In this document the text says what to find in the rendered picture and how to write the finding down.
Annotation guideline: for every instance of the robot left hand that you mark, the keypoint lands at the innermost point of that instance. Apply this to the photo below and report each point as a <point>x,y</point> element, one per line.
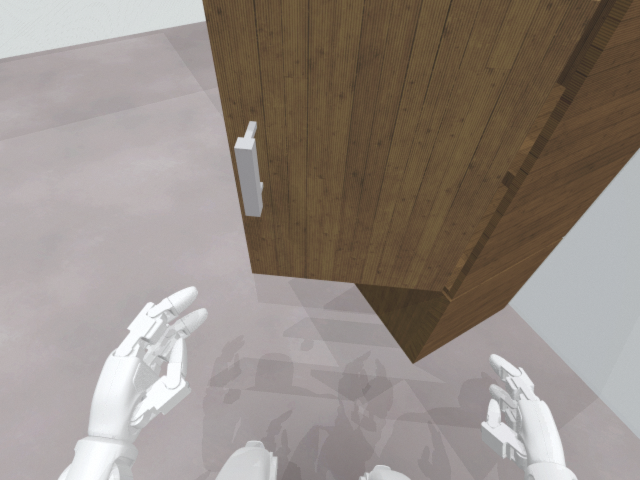
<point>128,373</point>

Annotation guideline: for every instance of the robot left thigh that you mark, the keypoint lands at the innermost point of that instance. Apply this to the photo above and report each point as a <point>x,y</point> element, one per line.
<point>249,463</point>

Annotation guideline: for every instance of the robot left forearm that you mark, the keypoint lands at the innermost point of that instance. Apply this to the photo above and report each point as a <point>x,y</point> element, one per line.
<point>99,458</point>

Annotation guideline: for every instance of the handle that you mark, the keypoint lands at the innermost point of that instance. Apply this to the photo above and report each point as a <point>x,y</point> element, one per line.
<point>247,165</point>

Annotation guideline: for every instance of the robot left shin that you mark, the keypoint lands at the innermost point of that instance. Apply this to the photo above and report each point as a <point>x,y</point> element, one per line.
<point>255,444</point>

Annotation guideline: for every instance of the robot right hand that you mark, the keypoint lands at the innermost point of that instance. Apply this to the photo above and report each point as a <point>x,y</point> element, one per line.
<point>529,419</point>

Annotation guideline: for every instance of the cupboard door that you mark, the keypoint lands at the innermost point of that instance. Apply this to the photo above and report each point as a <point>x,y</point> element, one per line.
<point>384,127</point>

